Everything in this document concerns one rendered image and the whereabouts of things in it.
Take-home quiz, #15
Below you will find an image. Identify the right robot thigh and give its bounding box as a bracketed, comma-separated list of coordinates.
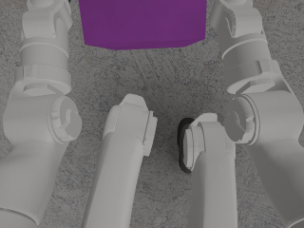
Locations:
[183, 122, 238, 228]

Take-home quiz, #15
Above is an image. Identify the robot left forearm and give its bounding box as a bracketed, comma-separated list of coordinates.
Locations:
[2, 0, 73, 137]

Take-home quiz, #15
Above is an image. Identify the robot right forearm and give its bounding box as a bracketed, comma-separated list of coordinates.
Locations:
[208, 0, 304, 126]

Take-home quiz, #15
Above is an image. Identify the carton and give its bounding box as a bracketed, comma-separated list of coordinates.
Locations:
[78, 0, 207, 50]

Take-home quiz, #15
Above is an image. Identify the robot left upper arm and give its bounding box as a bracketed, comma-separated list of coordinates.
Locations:
[0, 93, 83, 228]

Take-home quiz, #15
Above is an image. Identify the robot right upper arm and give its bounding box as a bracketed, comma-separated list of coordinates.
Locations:
[223, 90, 304, 228]

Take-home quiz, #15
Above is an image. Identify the robot left shin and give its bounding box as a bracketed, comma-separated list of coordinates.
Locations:
[102, 94, 149, 140]

